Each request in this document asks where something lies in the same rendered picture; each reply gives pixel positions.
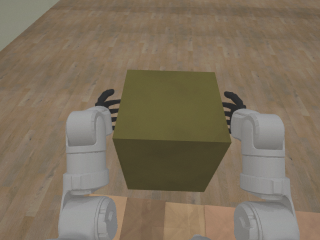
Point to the robot left upper arm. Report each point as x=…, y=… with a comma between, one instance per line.
x=88, y=218

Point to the left robot hand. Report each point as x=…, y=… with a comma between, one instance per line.
x=101, y=102

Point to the robot right upper arm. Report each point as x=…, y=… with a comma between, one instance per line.
x=264, y=220

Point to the right robot forearm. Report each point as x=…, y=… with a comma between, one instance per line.
x=262, y=139

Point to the right robot hand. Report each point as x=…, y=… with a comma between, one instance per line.
x=238, y=105

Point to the carton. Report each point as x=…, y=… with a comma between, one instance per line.
x=171, y=132

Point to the left robot forearm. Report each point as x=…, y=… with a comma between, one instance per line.
x=85, y=140

